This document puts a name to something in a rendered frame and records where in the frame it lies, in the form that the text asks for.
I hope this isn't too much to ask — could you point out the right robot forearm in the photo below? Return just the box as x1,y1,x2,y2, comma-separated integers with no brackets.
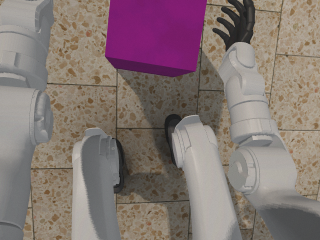
218,42,297,179

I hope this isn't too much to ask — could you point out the robot right upper arm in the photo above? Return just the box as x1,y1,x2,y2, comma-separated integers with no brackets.
227,146,320,240

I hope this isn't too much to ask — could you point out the left robot forearm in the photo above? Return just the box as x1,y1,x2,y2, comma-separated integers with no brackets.
0,0,55,92

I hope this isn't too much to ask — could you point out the robot left shin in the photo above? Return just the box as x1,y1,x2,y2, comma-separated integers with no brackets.
72,127,120,184

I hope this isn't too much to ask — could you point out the left robot thigh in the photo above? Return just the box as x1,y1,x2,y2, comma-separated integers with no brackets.
71,134,122,240

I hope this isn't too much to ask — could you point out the carton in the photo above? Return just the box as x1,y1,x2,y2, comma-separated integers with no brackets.
105,0,207,77

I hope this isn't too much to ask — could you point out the robot right hand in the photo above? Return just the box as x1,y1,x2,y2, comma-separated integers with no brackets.
212,0,256,52

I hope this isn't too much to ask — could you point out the robot left upper arm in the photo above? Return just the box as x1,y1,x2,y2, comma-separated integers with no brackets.
0,85,54,240

